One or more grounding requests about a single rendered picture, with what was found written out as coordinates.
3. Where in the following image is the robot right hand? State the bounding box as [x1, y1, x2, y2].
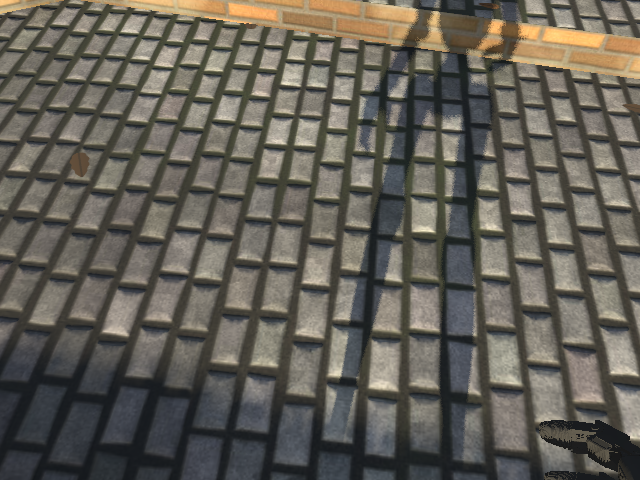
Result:
[539, 420, 640, 480]

